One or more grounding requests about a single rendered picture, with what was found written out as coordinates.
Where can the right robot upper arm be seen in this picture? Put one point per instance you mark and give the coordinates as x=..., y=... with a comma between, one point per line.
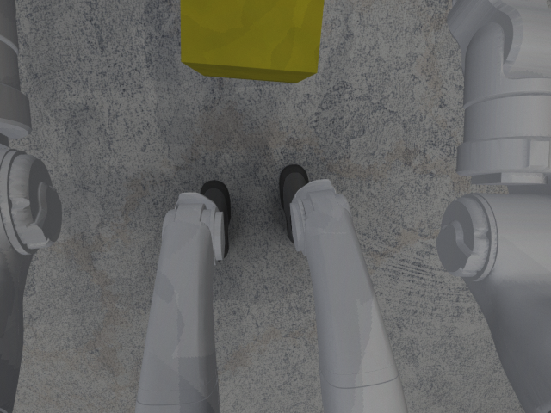
x=500, y=245

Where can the robot right thigh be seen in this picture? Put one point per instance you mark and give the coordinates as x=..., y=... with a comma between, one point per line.
x=357, y=369

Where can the right robot foot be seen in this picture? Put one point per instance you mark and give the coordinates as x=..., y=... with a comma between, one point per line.
x=292, y=178

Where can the left robot upper arm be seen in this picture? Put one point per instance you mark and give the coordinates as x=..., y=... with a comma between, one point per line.
x=30, y=218

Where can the carton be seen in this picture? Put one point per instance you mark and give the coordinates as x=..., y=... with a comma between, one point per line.
x=267, y=40

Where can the left robot forearm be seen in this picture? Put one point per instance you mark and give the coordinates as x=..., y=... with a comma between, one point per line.
x=15, y=118

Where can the right robot forearm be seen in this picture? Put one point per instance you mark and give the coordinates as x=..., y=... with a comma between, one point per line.
x=506, y=64

